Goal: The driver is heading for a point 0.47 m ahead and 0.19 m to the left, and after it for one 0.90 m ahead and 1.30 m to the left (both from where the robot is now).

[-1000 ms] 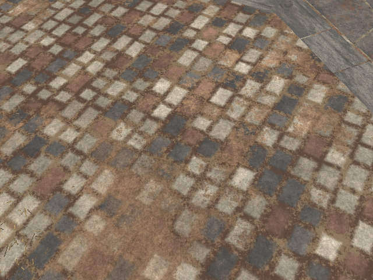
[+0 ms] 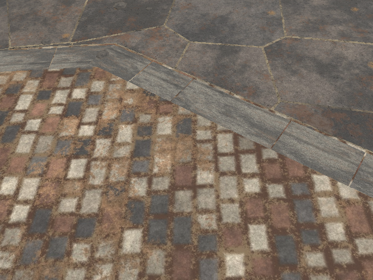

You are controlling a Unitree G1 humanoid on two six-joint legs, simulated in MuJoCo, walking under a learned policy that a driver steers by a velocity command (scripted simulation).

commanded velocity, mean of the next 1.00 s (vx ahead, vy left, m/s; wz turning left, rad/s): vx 0.33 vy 0.00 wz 0.32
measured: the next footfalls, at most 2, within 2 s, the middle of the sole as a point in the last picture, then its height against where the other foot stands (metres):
left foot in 0.20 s outside the picture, level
right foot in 0.64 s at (236, 256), level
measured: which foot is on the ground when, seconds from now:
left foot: up 0.00-0.18, down 0.20-0.64, up 0.66-1.00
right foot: down 0.00-0.20, up 0.22-0.62, down 0.64-1.00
